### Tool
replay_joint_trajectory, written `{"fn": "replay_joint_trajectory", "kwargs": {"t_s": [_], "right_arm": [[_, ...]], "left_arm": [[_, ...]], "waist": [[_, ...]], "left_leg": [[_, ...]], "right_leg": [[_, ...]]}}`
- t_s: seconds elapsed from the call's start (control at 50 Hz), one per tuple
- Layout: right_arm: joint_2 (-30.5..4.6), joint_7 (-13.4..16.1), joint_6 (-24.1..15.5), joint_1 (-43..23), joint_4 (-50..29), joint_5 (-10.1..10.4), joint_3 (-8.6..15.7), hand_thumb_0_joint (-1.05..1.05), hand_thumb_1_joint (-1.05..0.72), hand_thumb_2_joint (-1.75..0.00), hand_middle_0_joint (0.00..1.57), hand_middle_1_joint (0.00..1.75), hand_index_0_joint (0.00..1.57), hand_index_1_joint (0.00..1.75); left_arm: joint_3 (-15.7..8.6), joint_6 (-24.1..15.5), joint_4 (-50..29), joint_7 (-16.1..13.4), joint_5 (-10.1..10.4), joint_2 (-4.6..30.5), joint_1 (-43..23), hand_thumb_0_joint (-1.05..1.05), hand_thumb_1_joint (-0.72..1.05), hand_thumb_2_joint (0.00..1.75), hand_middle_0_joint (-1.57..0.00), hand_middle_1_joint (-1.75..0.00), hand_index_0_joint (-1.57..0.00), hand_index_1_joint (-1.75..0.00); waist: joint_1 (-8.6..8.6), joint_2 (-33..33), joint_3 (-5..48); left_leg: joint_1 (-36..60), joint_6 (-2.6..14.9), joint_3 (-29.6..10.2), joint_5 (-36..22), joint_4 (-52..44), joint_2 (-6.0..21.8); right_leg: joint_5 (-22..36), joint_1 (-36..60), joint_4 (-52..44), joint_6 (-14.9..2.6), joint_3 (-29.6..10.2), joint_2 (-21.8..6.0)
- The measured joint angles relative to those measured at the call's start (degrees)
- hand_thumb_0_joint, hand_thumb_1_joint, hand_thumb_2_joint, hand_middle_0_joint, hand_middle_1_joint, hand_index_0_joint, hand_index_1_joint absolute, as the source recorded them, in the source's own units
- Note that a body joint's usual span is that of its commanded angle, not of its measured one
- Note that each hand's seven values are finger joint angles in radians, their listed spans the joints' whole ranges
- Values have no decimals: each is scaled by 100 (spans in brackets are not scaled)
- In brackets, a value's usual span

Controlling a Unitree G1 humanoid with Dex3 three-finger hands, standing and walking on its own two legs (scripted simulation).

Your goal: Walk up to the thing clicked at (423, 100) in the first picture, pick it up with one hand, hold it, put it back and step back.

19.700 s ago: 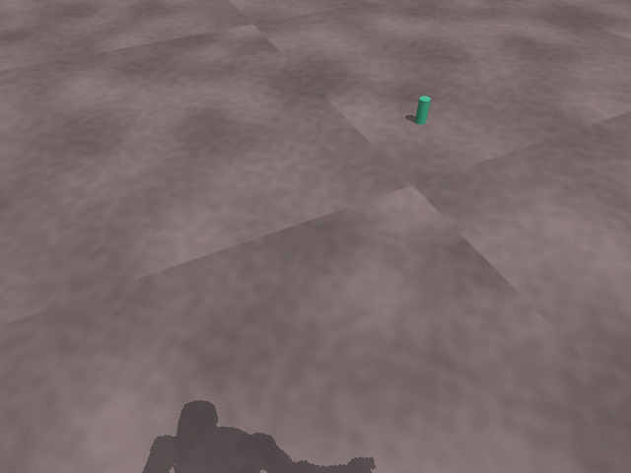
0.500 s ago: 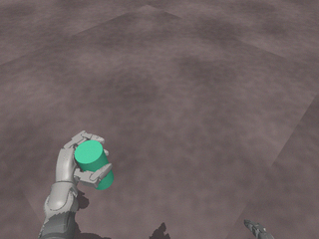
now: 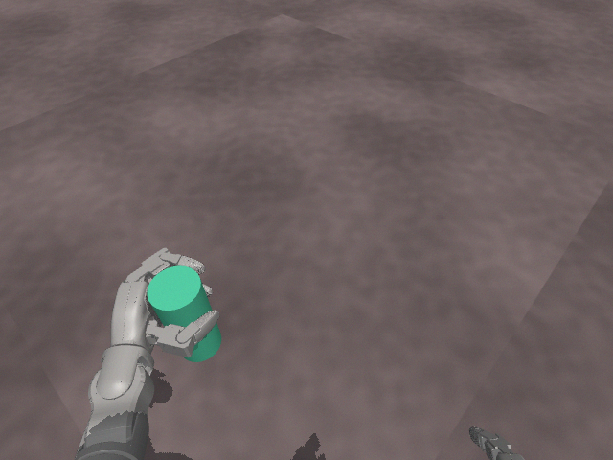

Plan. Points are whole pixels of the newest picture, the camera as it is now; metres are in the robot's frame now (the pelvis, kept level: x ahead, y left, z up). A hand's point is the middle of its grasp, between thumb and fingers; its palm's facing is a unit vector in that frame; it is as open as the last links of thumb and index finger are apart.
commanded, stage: hold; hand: left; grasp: from the side
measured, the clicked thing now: (188, 317) +0.33 +0.17 +0.01
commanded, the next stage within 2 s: crouch in 1.24 s
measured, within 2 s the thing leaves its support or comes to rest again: neither
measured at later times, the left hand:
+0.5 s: hand (188, 307) +0.32 +0.16 +0.04, palm faces +0.02 -1.00 -0.03, open 8.9 cm
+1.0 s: hand (187, 309) +0.32 +0.16 +0.04, palm faces +0.02 -1.00 -0.03, open 8.9 cm
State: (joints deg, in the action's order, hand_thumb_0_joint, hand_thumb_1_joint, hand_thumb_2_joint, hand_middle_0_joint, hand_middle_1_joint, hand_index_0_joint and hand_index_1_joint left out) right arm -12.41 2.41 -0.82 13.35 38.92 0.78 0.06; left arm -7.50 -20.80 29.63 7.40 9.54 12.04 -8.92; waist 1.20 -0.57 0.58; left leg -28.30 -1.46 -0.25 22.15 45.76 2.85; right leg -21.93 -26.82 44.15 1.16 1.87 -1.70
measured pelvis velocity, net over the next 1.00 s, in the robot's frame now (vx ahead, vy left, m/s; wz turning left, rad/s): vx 0.00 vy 0.00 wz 0.00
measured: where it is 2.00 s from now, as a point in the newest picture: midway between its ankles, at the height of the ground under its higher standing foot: outside the picture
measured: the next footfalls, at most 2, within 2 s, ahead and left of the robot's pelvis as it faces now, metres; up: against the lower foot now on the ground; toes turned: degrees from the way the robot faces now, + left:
none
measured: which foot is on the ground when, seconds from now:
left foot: down 0.00-1.00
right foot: down 0.00-1.00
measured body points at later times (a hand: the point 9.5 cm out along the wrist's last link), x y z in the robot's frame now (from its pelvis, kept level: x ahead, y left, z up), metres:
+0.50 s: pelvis +0.00 +0.00 +0.00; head +0.03 +0.00 +0.45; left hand +0.32 +0.22 +0.04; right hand +0.12 -0.25 -0.11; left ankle +0.01 +0.13 -0.71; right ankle +0.01 -0.13 -0.71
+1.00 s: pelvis +0.00 +0.00 +0.00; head +0.03 +0.00 +0.45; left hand +0.32 +0.22 +0.04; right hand +0.12 -0.25 -0.11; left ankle +0.01 +0.13 -0.71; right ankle +0.01 -0.13 -0.71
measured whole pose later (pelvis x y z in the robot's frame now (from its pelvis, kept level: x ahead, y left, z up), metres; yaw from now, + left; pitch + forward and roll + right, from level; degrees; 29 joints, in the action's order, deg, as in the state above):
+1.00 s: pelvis +0.00 +0.00 +0.00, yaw +0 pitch +5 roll -1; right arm -12.7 2.5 -1.3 13.3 39.2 0.7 0.2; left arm -7.7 -22.1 30.8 8.1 9.7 11.9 -9.1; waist 1.1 -0.8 1.0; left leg -29.0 -1.6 -0.4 21.9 46.0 2.9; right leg -21.8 -27.6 44.6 1.0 1.9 -1.6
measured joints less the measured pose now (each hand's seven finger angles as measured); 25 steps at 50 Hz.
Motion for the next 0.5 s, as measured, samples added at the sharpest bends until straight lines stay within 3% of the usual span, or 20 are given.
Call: {"fn": "replay_joint_trajectory", "kwargs": {"t_s": [0.5], "right_arm": [[-37,12,5,-16,41,-16,16,1,-91,-90,20,30,20,30]], "left_arm": [[-26,-116,197,55,3,-7,-91,0,-29,115,-78,-107,-79,-109]], "waist": [[7,-8,4]], "left_leg": [[-5,-19,-16,-47,-23,5]], "right_leg": [[24,-17,11,-22,11,8]]}}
